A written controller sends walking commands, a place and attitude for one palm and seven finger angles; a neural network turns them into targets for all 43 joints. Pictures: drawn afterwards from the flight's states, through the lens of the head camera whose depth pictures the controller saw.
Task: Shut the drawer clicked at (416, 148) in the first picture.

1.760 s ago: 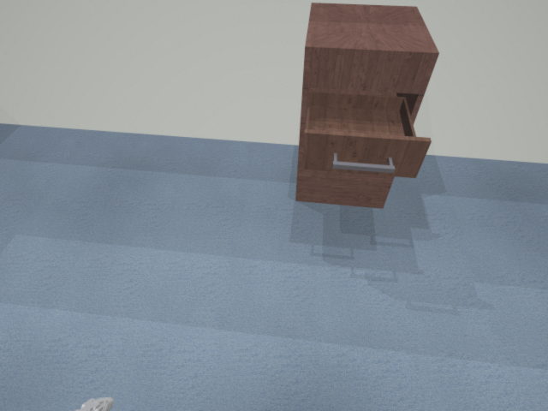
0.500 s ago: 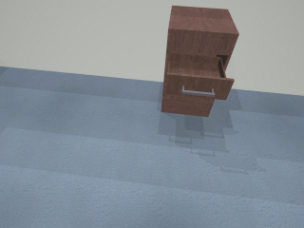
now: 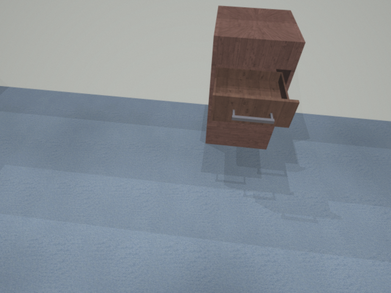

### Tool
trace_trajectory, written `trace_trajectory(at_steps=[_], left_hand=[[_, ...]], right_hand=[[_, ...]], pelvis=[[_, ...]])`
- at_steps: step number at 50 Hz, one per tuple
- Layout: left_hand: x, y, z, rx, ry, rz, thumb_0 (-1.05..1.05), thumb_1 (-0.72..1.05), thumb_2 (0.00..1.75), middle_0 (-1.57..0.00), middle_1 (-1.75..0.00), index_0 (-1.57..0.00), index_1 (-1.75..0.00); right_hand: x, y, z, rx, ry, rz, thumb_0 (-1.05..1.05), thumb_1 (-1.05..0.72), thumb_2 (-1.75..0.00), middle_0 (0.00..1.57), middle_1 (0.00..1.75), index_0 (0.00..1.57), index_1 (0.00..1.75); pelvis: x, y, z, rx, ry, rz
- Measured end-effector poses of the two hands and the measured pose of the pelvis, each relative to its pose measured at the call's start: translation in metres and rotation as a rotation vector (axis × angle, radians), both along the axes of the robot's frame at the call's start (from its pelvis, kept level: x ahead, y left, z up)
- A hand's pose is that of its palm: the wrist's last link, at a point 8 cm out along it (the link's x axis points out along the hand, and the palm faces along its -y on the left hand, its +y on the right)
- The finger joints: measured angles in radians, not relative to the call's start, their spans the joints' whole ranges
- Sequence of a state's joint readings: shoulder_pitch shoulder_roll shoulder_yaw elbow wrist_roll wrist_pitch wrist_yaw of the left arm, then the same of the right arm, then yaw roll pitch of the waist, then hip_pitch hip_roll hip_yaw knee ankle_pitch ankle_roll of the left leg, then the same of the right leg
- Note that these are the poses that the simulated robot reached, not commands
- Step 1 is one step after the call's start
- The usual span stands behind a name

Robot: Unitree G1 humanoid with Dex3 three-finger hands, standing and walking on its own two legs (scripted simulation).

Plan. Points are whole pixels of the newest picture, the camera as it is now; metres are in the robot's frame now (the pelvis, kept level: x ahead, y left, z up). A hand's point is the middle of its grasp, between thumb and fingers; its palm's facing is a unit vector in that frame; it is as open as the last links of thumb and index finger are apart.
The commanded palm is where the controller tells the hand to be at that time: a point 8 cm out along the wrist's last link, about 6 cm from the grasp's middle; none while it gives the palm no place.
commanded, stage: walk to a spot facing it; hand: left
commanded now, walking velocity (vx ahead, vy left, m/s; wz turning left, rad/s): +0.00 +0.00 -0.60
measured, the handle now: (252, 116) +0.91 -0.20 -0.24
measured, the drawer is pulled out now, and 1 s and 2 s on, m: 0.28 0.28 0.28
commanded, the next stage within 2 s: none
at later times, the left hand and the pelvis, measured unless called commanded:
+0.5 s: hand out of the picture +0.03 +0.15 -0.16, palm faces -0.16 -0.95 -0.27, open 7.4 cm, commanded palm none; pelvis -0.03 -0.04 -0.01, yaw -14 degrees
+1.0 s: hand out of the picture +0.14 +0.18 -0.18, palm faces -0.40 -0.89 -0.21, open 7.4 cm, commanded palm none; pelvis +0.03 +0.00 -0.01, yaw -30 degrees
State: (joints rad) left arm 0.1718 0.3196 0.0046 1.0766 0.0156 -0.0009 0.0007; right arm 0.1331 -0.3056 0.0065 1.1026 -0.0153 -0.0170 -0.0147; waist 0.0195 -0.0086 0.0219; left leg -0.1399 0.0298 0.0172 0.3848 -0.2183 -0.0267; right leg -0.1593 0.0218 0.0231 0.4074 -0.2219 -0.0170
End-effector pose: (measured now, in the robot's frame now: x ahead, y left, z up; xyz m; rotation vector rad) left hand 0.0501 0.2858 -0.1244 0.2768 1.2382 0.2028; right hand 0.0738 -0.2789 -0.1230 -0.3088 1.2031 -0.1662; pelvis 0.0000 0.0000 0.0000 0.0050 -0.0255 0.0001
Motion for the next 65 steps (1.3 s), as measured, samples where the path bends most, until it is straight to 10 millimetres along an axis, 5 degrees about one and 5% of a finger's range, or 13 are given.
trace_trajectory(at_steps=[10,17,27,39,48,53,59,65], left_hand=[[-0.003,-0.027,-0.019,-0.042,0.052,-0.068,0.01,0.91,0.9,-0.2,-0.3,-0.2,-0.3],[-0.006,-0.062,-0.023,-0.032,0.048,-0.118,0.01,0.91,0.9,-0.2,-0.3,-0.2,-0.3],[-0.02,-0.091,0.0,-0.043,0.102,-0.163,0.01,0.91,0.9,-0.2,-0.3,-0.2,-0.3],[0.024,-0.087,0.002,-0.059,0.054,-0.276,0.01,0.91,0.9,-0.2,-0.3,-0.2,-0.3],[0.082,-0.063,-0.016,-0.088,0.07,-0.373,0.01,0.91,0.9,-0.2,-0.3,-0.2,-0.3],[0.145,-0.067,-0.023,-0.112,0.059,-0.474,0.01,0.91,0.9,-0.2,-0.3,-0.2,-0.3],[0.227,-0.104,-0.022,-0.141,0.012,-0.597,0.01,0.91,0.9,-0.19,-0.3,-0.19,-0.3],[0.287,-0.177,-0.031,-0.178,0.03,-0.728,0.01,0.92,0.9,-0.19,-0.3,-0.19,-0.3]], right_hand=[[-0.037,0.012,-0.02,0.056,-0.016,-0.12,0.0,-0.9,-0.9,0.2,0.3,0.2,0.29],[-0.073,-0.003,-0.051,0.117,0.014,-0.215,0.01,-0.9,-0.9,0.2,0.3,0.2,0.29],[-0.088,-0.026,-0.022,0.11,-0.015,-0.299,0.01,-0.9,-0.9,0.2,0.3,0.2,0.29],[-0.088,-0.028,-0.004,0.066,-0.098,-0.382,0.01,-0.9,-0.9,0.19,0.3,0.2,0.29],[-0.063,0.0,0.014,0.017,-0.194,-0.459,0.01,-0.9,-0.9,0.2,0.3,0.2,0.29],[-0.083,0.025,0.02,-0.014,-0.159,-0.557,0.01,-0.9,-0.9,0.2,0.3,0.2,0.29],[-0.124,0.065,0.018,0.007,0.001,-0.71,0.0,-0.9,-0.9,0.2,0.3,0.2,0.29],[-0.155,0.116,0.007,0.098,0.185,-0.88,0.01,-0.9,-0.9,0.2,0.3,0.2,0.29]], pelvis=[[-0.014,-0.006,-0.014,0.026,0.0,-0.1],[-0.024,-0.028,-0.03,0.027,-0.014,-0.177],[-0.034,-0.043,-0.003,0.054,0.04,-0.275],[-0.019,-0.032,0.001,0.034,0.069,-0.405],[0.02,-0.007,-0.004,0.004,0.081,-0.508],[0.047,-0.001,-0.002,-0.008,0.063,-0.572],[0.084,-0.011,0.002,-0.028,0.059,-0.656],[0.118,-0.035,-0.005,-0.033,0.058,-0.742]])
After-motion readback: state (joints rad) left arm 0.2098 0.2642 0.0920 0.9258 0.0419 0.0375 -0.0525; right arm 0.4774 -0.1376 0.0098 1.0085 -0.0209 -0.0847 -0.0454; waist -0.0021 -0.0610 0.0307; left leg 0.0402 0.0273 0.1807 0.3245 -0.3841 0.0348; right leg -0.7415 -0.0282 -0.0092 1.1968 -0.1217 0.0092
